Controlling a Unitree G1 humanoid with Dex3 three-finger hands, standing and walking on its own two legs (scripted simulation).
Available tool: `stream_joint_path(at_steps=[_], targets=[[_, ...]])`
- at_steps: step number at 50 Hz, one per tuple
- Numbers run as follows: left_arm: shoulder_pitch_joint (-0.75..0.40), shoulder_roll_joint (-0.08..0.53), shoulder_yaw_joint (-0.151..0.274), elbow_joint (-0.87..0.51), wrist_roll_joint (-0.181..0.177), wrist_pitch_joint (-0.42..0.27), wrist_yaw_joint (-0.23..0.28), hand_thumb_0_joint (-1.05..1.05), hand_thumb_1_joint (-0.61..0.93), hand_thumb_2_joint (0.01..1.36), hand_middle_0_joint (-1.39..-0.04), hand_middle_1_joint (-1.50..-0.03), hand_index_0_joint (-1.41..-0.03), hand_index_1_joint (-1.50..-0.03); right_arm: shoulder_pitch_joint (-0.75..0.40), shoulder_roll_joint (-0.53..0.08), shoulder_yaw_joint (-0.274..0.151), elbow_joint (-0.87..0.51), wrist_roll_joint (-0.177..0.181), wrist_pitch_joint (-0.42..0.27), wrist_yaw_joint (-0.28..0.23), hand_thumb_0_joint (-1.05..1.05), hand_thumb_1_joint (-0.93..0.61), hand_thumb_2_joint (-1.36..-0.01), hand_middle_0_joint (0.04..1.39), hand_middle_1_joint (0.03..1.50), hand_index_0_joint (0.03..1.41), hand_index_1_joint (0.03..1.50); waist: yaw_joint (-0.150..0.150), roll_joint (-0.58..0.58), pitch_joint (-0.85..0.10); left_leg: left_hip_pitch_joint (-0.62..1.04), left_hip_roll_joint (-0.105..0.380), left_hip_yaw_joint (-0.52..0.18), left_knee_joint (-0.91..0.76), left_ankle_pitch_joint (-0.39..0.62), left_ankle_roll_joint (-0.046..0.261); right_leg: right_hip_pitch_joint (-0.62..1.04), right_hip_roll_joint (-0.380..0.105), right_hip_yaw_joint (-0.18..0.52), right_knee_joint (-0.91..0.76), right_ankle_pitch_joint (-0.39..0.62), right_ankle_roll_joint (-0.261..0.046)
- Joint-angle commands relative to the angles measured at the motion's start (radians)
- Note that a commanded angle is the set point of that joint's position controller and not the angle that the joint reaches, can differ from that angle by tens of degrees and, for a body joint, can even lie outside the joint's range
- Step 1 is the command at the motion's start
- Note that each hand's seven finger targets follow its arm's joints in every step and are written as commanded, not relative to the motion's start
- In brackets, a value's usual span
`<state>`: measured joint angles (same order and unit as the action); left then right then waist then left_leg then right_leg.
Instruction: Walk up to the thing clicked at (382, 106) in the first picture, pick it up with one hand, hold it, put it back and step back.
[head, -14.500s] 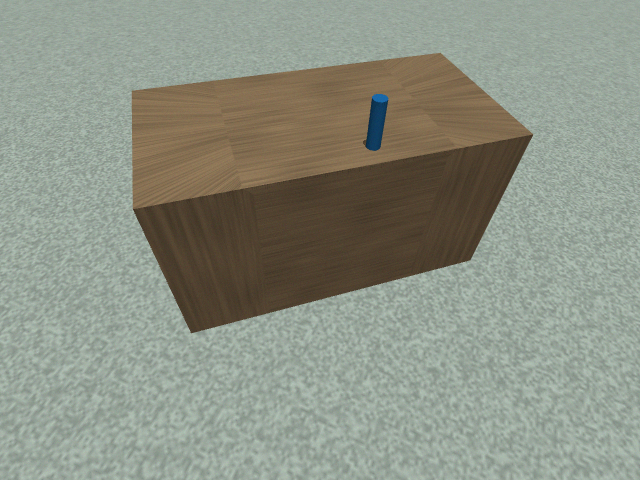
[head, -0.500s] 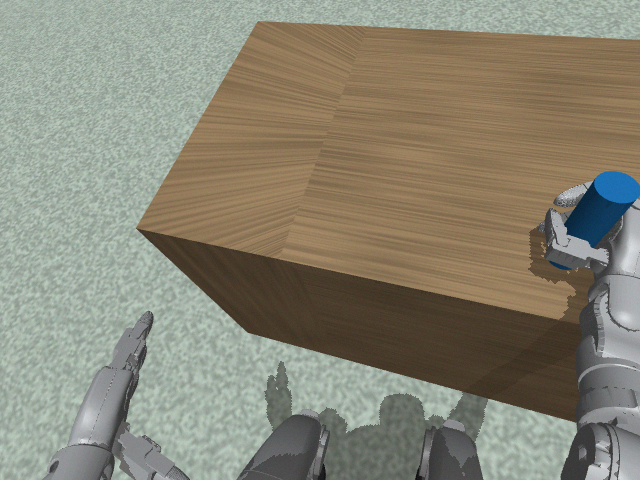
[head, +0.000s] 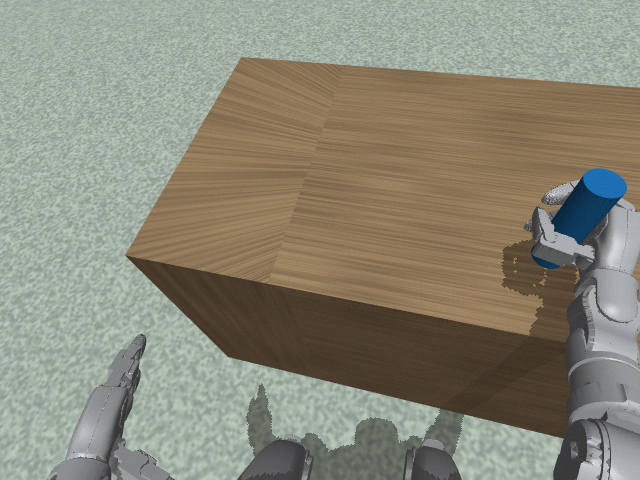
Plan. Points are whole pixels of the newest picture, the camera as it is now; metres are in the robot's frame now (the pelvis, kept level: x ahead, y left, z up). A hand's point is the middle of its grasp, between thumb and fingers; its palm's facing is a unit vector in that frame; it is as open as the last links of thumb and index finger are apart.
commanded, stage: settle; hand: right
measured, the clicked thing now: (572, 224) +0.45 -0.22 +0.05
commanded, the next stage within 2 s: lift in 0.26 s
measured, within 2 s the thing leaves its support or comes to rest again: neither
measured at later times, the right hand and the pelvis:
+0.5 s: hand (557, 216) +0.45 -0.20 +0.06, palm faces +0.14 +0.99 +0.01, open 5.1 cm; pelvis +0.00 +0.00 +0.01, yaw +0 degrees
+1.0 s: hand (580, 204) +0.40 -0.18 +0.14, palm faces +0.15 +0.99 +0.00, open 5.1 cm; pelvis +0.01 +0.00 +0.05, yaw -1 degrees
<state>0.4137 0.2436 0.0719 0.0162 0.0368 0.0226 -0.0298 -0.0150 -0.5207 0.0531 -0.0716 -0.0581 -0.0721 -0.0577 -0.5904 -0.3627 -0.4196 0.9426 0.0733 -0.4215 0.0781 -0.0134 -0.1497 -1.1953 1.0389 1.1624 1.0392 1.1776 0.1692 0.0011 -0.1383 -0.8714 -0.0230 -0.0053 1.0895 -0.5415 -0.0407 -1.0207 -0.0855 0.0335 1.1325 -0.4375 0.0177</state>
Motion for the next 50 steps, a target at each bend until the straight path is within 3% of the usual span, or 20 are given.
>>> stream_joint_path(at_steps=[1, 4, 7, 9, 10, 12, 13, 15, 18, 20, 23, 28, 31, 36, 38, 39, 40, 45, 47, 50], targets=[[-0.022, 0.129, 0.060, -0.179, 0.005, -0.063, 0.024, 0.000, -0.535, 0.041, -0.054, -0.056, -0.057, -0.053, -0.442, -0.264, -0.030, -0.266, -0.005, -0.096, 0.005, 0.000, -0.705, -1.378, 1.454, 1.488, 1.462, 1.488, -0.014, -0.148, -0.455, 0.052, -0.025, 0.031, -0.154, 0.311, 0.045, 0.456, 0.039, -0.008, -0.150, 0.231, -0.029], [0.041, 0.106, 0.041, -0.109, 0.011, -0.056, 0.019, 0.000, -0.533, 0.040, -0.053, -0.059, -0.058, -0.054, -0.387, -0.188, 0.009, -0.217, 0.008, -0.079, 0.029, 0.000, -0.705, -1.396, 1.467, 1.507, 1.477, 1.508, -0.011, -0.179, -0.437, 0.046, -0.026, 0.039, -0.147, 0.367, 0.046, 0.505, 0.040, -0.009, -0.146, 0.326, -0.025], [-0.005, 0.167, 0.100, -0.142, 0.009, -0.062, 0.023, 0.000, -0.538, 0.040, -0.055, -0.059, -0.059, -0.055, -0.456, -0.260, -0.029, -0.298, 0.016, -0.075, 0.024, 0.000, -0.719, -1.384, 1.479, 1.501, 1.487, 1.502, -0.017, -0.201, -0.518, 0.087, -0.024, 0.033, -0.154, 0.407, 0.043, 0.552, 0.041, -0.012, -0.146, 0.365, -0.026], [0.001, 0.187, 0.113, -0.166, 0.005, -0.055, 0.025, 0.000, -0.539, 0.042, -0.054, -0.059, -0.057, -0.055, -0.464, -0.255, -0.025, -0.325, 0.017, -0.068, 0.018, 0.000, -0.750, -1.421, 1.493, 1.531, 1.500, 1.532, -0.008, -0.157, -0.500, 0.103, -0.027, 0.035, -0.173, 0.402, 0.041, 0.540, 0.041, -0.011, -0.155, 0.339, -0.029], [0.010, 0.150, 0.081, -0.149, 0.003, -0.053, 0.018, 0.000, -0.540, 0.045, -0.053, -0.058, -0.054, -0.056, -0.371, -0.164, 0.020, -0.180, 0.014, -0.049, 0.020, 0.000, -0.741, -1.417, 1.480, 1.524, 1.488, 1.525, 0.004, -0.110, -0.419, 0.098, -0.028, 0.038, -0.181, 0.392, 0.038, 0.487, 0.045, -0.013, -0.162, 0.308, -0.033], [-0.024, 0.166, 0.104, -0.155, -0.007, -0.056, 0.022, 0.000, -0.545, 0.047, -0.053, -0.055, -0.053, -0.055, -0.396, -0.205, -0.004, -0.209, 0.015, -0.056, 0.015, 0.000, -0.737, -1.398, 1.461, 1.502, 1.469, 1.502, 0.002, -0.073, -0.413, 0.120, -0.024, 0.030, -0.194, 0.388, 0.030, 0.457, 0.045, -0.012, -0.164, 0.280, -0.040], [-0.024, 0.173, 0.103, -0.157, -0.005, -0.056, 0.027, 0.000, -0.541, 0.043, -0.053, -0.056, -0.055, -0.054, -0.463, -0.268, -0.044, -0.295, 0.018, -0.067, 0.011, 0.000, -0.724, -1.380, 1.453, 1.488, 1.459, 1.489, -0.001, -0.088, -0.447, 0.127, -0.021, 0.022, -0.200, 0.382, 0.031, 0.468, 0.042, -0.013, -0.160, 0.273, -0.040], [-0.024, 0.163, 0.098, -0.162, -0.008, -0.056, 0.027, 0.000, -0.542, 0.043, -0.052, -0.054, -0.053, -0.054, -0.436, -0.237, -0.021, -0.248, 0.018, -0.060, 0.015, 0.000, -0.747, -1.402, 1.456, 1.504, 1.462, 1.504, 0.002, -0.084, -0.398, 0.118, -0.021, 0.020, -0.207, 0.357, 0.036, 0.461, 0.043, -0.016, -0.177, 0.246, -0.037], [-0.008, 0.079, 0.011, -0.114, -0.007, -0.061, 0.016, 0.000, -0.541, 0.043, -0.051, -0.054, -0.052, -0.053, -0.366, -0.141, 0.030, -0.144, 0.018, -0.048, 0.036, 0.000, -0.761, -1.398, 1.432, 1.488, 1.437, 1.488, -0.014, -0.093, -0.351, 0.092, -0.021, 0.023, -0.204, 0.343, 0.038, 0.451, 0.045, -0.019, -0.187, 0.248, -0.034], [-0.002, 0.118, 0.045, -0.118, -0.004, -0.061, 0.021, 0.000, -0.517, 0.028, -0.052, -0.060, -0.062, -0.049, -0.431, -0.249, -0.017, -0.255, 0.014, -0.055, 0.039, 0.000, -0.736, -1.373, 1.458, 1.486, 1.457, 1.486, -0.036, -0.149, -0.427, 0.121, -0.017, 0.018, -0.199, 0.365, 0.039, 0.494, 0.048, -0.024, -0.190, 0.276, -0.031], [0.012, 0.112, 0.038, -0.142, -0.003, -0.062, 0.019, 0.000, -0.520, 0.029, -0.053, -0.063, -0.063, -0.052, -0.404, -0.197, 0.007, -0.282, 0.025, -0.040, 0.040, 0.000, -0.738, -1.400, 1.475, 1.512, 1.477, 1.512, -0.032, -0.161, -0.457, 0.145, -0.021, 0.026, -0.210, 0.389, 0.040, 0.557, 0.050, -0.027, -0.202, 0.313, -0.026], [-0.020, 0.175, 0.110, -0.133, -0.011, -0.063, 0.034, 0.000, -0.523, 0.031, -0.054, -0.062, -0.062, -0.053, -0.456, -0.234, -0.010, -0.435, 0.037, -0.034, 0.003, 0.000, -0.805, -1.388, 1.483, 1.499, 1.478, 1.499, -0.040, -0.150, -0.450, 0.157, -0.021, 0.033, -0.230, 0.371, 0.044, 0.598, 0.046, -0.021, -0.233, 0.306, -0.022], [-0.022, 0.126, 0.061, -0.097, -0.016, -0.058, 0.033, 0.000, -0.531, 0.038, -0.052, -0.059, -0.056, -0.054, -0.363, -0.143, 0.042, -0.385, 0.039, -0.017, -0.009, 0.000, -0.773, -1.359, 1.460, 1.472, 1.455, 1.472, -0.057, -0.119, -0.350, 0.164, -0.022, 0.037, -0.250, 0.326, 0.046, 0.558, 0.045, -0.021, -0.270, 0.255, -0.021], [0.006, 0.108, 0.043, -0.086, -0.029, -0.053, 0.041, 0.000, -0.525, 0.033, -0.049, -0.058, -0.056, -0.051, -0.279, -0.118, 0.073, -0.447, 0.045, 0.026, -0.004, 0.000, -0.770, -1.360, 1.470, 1.479, 1.465, 1.479, -0.072, -0.100, -0.405, 0.232, -0.019, 0.038, -0.272, 0.430, 0.038, 0.653, 0.044, -0.030, -0.282, 0.380, -0.022], [0.030, 0.128, 0.079, -0.008, -0.035, -0.045, 0.043, 0.000, -0.522, 0.030, -0.050, -0.058, -0.058, -0.050, -0.229, -0.106, 0.076, -0.449, 0.057, 0.057, -0.003, 0.000, -0.742, -1.362, 1.459, 1.480, 1.457, 1.480, -0.081, -0.110, -0.353, 0.225, -0.015, 0.040, -0.288, 0.417, 0.036, 0.657, 0.045, -0.031, -0.301, 0.377, -0.022], [0.003, 0.108, 0.053, -0.009, -0.035, -0.045, 0.042, 0.000, -0.523, 0.030, -0.051, -0.059, -0.058, -0.051, -0.268, -0.083, 0.100, -0.521, 0.062, 0.062, -0.002, 0.000, -0.765, -1.356, 1.460, 1.473, 1.456, 1.473, -0.088, -0.113, -0.339, 0.233, -0.014, 0.040, -0.294, 0.399, 0.040, 0.652, 0.046, -0.031, -0.319, 0.356, -0.018], [-0.010, 0.138, 0.092, 0.011, -0.038, -0.045, 0.048, 0.000, -0.526, 0.031, -0.050, -0.058, -0.057, -0.050, -0.240, -0.093, 0.091, -0.511, 0.063, 0.076, -0.004, 0.000, -0.759, -1.352, 1.456, 1.469, 1.452, 1.469, -0.083, -0.111, -0.342, 0.234, -0.013, 0.042, -0.300, 0.392, 0.040, 0.673, 0.042, -0.032, -0.328, 0.350, -0.018], [-0.068, 0.090, 0.038, 0.011, -0.051, -0.047, 0.058, 0.000, -0.528, 0.034, -0.048, -0.055, -0.053, -0.050, -0.237, -0.065, 0.126, -0.608, 0.076, 0.119, -0.022, 0.000, -0.752, -1.351, 1.459, 1.472, 1.456, 1.472, -0.102, -0.069, -0.268, 0.306, -0.005, 0.038, -0.350, 0.389, 0.034, 0.668, 0.049, -0.043, -0.374, 0.311, -0.022], [-0.085, 0.128, 0.068, -0.003, -0.055, -0.051, 0.070, 0.000, -0.527, 0.033, -0.047, -0.055, -0.053, -0.049, -0.204, -0.089, 0.102, -0.614, 0.083, 0.134, -0.033, 0.000, -0.741, -1.352, 1.458, 1.474, 1.456, 1.474, -0.105, -0.026, -0.278, 0.343, -0.001, 0.034, -0.374, 0.397, 0.027, 0.685, 0.051, -0.048, -0.386, 0.303, -0.027], [-0.034, 0.106, 0.051, 0.010, -0.061, -0.049, 0.076, 0.000, -0.526, 0.032, -0.047, -0.056, -0.053, -0.048, -0.163, -0.054, 0.134, -0.659, 0.092, 0.156, -0.034, 0.000, -0.721, -1.339, 1.442, 1.460, 1.441, 1.460, -0.102, -0.011, -0.259, 0.382, 0.008, 0.025, -0.392, 0.445, 0.023, 0.704, 0.059, -0.062, -0.397, 0.335, -0.029]])
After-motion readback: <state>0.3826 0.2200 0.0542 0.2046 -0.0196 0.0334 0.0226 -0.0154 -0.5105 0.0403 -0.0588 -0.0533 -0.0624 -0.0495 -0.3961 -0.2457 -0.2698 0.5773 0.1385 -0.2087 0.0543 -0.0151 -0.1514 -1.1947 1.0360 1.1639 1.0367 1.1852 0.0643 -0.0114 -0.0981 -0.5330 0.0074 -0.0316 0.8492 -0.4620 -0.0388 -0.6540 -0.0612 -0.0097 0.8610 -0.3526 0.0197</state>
